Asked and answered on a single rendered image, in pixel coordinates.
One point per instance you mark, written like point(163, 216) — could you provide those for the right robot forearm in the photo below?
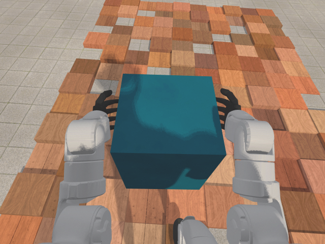
point(253, 148)

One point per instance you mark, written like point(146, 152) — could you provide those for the robot left hand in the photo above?
point(101, 105)

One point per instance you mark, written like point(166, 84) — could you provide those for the robot right thigh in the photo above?
point(194, 232)

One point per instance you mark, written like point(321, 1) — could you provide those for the robot right foot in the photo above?
point(175, 230)

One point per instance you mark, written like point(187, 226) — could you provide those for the robot right hand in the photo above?
point(231, 104)

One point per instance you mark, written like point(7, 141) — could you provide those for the left robot forearm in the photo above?
point(84, 152)

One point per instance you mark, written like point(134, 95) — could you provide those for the carton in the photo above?
point(167, 132)

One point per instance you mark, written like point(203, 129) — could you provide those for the left robot upper arm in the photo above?
point(83, 224)

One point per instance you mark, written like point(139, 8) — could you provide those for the right robot upper arm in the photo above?
point(255, 224)

